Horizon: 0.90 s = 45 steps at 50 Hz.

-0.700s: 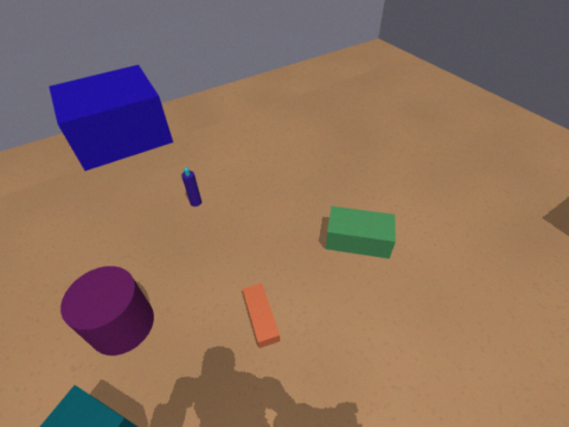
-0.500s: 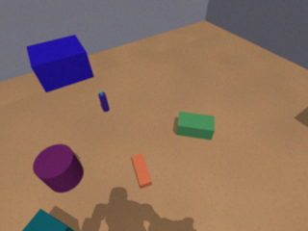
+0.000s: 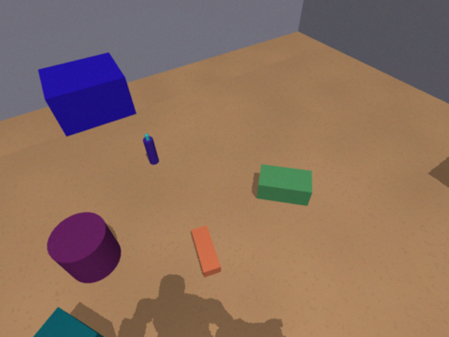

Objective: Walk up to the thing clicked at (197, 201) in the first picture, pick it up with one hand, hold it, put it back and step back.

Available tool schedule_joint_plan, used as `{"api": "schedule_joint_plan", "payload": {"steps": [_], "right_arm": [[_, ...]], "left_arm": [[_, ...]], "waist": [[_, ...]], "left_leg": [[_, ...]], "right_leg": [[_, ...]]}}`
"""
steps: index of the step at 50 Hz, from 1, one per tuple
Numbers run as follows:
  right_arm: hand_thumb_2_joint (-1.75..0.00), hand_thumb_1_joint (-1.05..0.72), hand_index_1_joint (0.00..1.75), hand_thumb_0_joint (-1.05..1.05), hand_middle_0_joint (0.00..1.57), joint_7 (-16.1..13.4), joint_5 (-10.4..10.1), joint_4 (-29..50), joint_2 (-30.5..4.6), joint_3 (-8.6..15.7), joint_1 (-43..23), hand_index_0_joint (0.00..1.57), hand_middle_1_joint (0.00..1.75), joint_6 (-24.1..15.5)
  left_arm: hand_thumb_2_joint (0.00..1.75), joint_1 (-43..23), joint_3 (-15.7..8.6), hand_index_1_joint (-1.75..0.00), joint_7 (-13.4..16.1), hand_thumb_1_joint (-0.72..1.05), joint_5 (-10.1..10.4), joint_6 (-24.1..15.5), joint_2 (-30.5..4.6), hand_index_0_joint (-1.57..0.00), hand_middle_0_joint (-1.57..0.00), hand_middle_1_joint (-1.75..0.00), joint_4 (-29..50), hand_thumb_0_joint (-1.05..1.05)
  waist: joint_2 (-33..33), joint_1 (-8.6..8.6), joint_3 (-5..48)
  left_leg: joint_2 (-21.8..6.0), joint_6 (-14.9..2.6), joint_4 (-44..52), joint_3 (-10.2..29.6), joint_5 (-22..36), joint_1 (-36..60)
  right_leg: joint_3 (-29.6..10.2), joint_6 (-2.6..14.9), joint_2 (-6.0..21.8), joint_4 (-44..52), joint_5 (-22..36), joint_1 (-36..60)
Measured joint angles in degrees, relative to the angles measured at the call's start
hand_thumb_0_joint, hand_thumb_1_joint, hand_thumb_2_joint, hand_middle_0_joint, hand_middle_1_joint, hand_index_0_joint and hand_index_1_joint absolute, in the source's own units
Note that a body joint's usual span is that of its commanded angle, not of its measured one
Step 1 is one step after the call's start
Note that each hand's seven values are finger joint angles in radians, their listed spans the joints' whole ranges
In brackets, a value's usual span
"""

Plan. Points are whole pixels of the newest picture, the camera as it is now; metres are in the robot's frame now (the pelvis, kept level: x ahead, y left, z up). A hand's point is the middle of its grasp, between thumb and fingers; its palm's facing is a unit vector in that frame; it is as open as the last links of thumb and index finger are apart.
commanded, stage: stand
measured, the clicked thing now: (150, 148) +1.27 +0.49 -0.67
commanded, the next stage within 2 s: walk up in 0.42 s
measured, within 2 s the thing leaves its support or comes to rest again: neither
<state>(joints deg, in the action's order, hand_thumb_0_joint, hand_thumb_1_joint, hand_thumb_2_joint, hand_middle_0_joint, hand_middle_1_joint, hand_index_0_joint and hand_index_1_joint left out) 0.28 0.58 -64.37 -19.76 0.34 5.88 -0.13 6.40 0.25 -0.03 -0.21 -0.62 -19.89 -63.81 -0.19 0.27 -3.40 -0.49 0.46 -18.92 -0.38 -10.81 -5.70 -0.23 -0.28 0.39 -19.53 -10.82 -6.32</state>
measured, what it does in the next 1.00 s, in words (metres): lifts its left foot, turning right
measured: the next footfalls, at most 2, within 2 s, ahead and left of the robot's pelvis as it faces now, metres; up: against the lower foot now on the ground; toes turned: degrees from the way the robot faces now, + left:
left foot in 1.14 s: +0.13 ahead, +0.12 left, +0.00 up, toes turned -32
right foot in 1.48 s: -0.08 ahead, -0.06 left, +0.00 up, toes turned -50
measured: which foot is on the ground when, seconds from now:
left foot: down 0.00-0.82, up 0.84-1.00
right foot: down 0.00-1.00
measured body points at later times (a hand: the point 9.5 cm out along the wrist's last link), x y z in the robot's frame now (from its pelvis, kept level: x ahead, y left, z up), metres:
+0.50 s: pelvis -0.01 +0.01 -0.01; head +0.02 +0.00 +0.44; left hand +0.08 +0.31 -0.14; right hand +0.08 -0.31 -0.13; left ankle +0.00 +0.12 -0.75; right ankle +0.00 -0.12 -0.75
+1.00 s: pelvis -0.01 +0.00 -0.03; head +0.04 -0.04 +0.41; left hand +0.18 +0.27 -0.12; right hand -0.01 -0.34 -0.15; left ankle +0.06 +0.14 -0.69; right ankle -0.02 -0.13 -0.75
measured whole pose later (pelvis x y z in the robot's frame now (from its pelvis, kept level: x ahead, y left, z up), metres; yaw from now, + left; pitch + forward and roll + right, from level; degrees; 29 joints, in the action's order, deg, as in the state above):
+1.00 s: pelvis -0.01 +0.00 -0.03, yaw -25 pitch -2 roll +0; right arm 2.2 0.8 -42.0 -23.1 5.1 7.8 5.2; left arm 18.4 -2.1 1.5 -1.6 -0.7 -22.0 -42.0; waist 3.3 -0.9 -9.3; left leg -2.5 0.5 -64.4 1.4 -29.8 -28.3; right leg -5.3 0.4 -2.2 -40.5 -17.8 -21.1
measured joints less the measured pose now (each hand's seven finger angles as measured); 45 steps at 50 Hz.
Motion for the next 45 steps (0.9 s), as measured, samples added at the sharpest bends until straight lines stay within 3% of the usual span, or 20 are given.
{"api": "schedule_joint_plan", "payload": {"steps": [21, 24, 29, 32, 34, 37, 40, 41, 42, 43, 45], "right_arm": [[-0.90, -0.90, 0.30, 0.01, 0.21, -0.12, -0.02, 0.16, -0.10, -0.27, 0.36, 0.20, 0.30, -0.10], [-0.90, -0.90, 0.30, 0.01, 0.21, 0.78, 0.28, 2.96, -0.92, 1.61, -1.14, 0.20, 0.30, 0.81], [-0.90, -0.90, 0.30, 0.01, 0.21, 1.33, 0.21, 9.10, -2.78, 4.20, -3.13, 0.21, 0.30, 1.21], [-0.90, -0.90, 0.30, 0.01, 0.21, 1.43, 0.88, 12.40, -2.98, 5.37, -2.83, 0.20, 0.30, 1.48], [-0.90, -0.90, 0.30, 0.01, 0.21, 1.41, 1.09, 14.32, -2.66, 5.72, -1.91, 0.20, 0.30, 1.27], [-0.90, -0.90, 0.30, 0.01, 0.21, 1.68, 1.19, 16.76, -2.77, 5.62, -0.50, 0.20, 0.30, 1.46], [-0.90, -0.90, 0.30, 0.01, 0.21, 2.26, 1.10, 19.29, -3.28, 5.68, 0.92, 0.20, 0.30, 2.68], [-0.90, -0.90, 0.30, 0.01, 0.21, 2.38, 0.91, 19.91, -3.65, 5.79, 1.10, 0.20, 0.30, 3.28], [-0.90, -0.90, 0.30, 0.01, 0.21, 2.33, 0.75, 20.26, -3.89, 5.91, 0.90, 0.20, 0.30, 4.12], [-0.90, -0.90, 0.30, 0.01, 0.21, 2.16, 0.63, 20.50, -3.94, 5.92, 0.63, 0.20, 0.30, 4.96], [-0.90, -0.90, 0.30, 0.01, 0.20, 1.94, 0.14, 20.84, -4.02, 5.64, 0.25, 0.20, 0.30, 5.88]], "left_arm": [[0.89, 0.22, -0.08, -0.30, -0.11, 0.90, -0.06, 0.11, -0.05, -0.21, -0.21, -0.30, -0.10, 0.01], [0.89, 2.40, -0.78, -0.30, -0.31, 0.90, -0.89, 0.83, -0.21, -0.21, -0.21, -0.30, 3.65, 0.00], [0.89, 5.37, -1.62, -0.30, -0.27, 0.90, -1.74, 1.70, -1.86, -0.21, -0.21, -0.30, 8.81, 0.01], [0.89, 6.29, -2.24, -0.30, -0.02, 0.90, -1.54, 2.68, -2.63, -0.21, -0.21, -0.30, 10.91, 0.01], [0.89, 6.73, -2.55, -0.30, -0.54, 0.90, -0.78, 2.88, -3.25, -0.21, -0.21, -0.30, 12.10, 0.01], [0.89, 7.79, -2.96, -0.30, -1.60, 0.91, -0.33, 2.33, -3.91, -0.21, -0.21, -0.30, 14.20, 0.01], [0.89, 9.63, -3.49, -0.30, -1.69, 0.90, -0.81, 1.19, -4.57, -0.21, -0.21, -0.30, 16.43, 0.01], [0.89, 9.91, -3.83, -0.30, -1.32, 0.90, -1.11, 0.57, -4.50, -0.21, -0.21, -0.30, 16.96, 0.01], [0.89, 10.12, -3.96, -0.30, -0.81, 0.90, -1.40, 0.07, -4.18, -0.21, -0.21, -0.30, 17.60, 0.01], [0.89, 10.40, -3.84, -0.30, -0.39, 0.90, -1.48, -0.27, -3.79, -0.21, -0.21, -0.30, 18.29, 0.00], [0.89, 10.99, -3.24, -0.30, 0.38, 0.90, -1.11, -0.51, -2.76, -0.21, -0.21, -0.30, 19.31, 0.00]], "waist": [[-0.08, -0.13, -0.04], [0.48, -0.90, -0.74], [-0.27, -0.32, -2.38], [0.10, -0.32, -3.41], [0.54, -0.26, -4.05], [1.33, -0.06, -4.60], [2.33, 0.30, -4.38], [3.20, 0.20, -4.61], [3.80, 0.02, -5.18], [3.90, -0.41, -5.65], [4.24, -1.12, -6.33]], "left_leg": [[0.24, -0.17, 0.23, 0.06, 0.05, 0.13], [-0.66, -0.41, -4.85, -2.61, -2.61, -2.91], [-0.61, -1.54, -11.93, -6.50, -6.36, -7.34], [-2.14, -2.01, -13.21, -8.93, -7.42, -7.07], [-3.50, -1.58, -12.95, -10.13, -7.56, -6.14], [-5.59, -0.48, -14.55, -11.87, -8.90, -5.79], [-8.34, 0.21, -21.83, -13.01, -13.19, -8.01], [-9.32, -0.50, -26.63, -11.59, -14.47, -10.00], [-8.47, -0.53, -32.48, -8.10, -17.78, -12.44], [-6.47, -0.23, -38.50, -4.79, -20.99, -14.88], [-3.43, 0.10, -47.04, -0.68, -22.16, -18.74]], "right_leg": [[0.06, -0.19, 0.25, 0.24, 0.01, 0.19], [-2.63, -0.06, -0.70, -4.39, -1.33, -3.77], [-6.87, 0.22, -1.36, -14.46, -4.37, -11.32], [-2.59, 0.71, -1.14, -28.98, -13.86, -16.98], [0.34, 1.09, -0.08, -33.83, -15.45, -18.43], [2.24, 1.30, 1.67, -29.43, -13.32, -16.86], [2.79, 1.66, 1.49, -20.28, -9.16, -12.80], [2.60, 1.31, 0.46, -20.56, -8.35, -13.01], [2.10, 1.18, -0.34, -22.45, -9.01, -13.90], [1.07, 1.25, -0.79, -23.60, -9.40, -14.59], [-1.05, 1.32, -1.69, -22.84, -8.64, -14.56]]}}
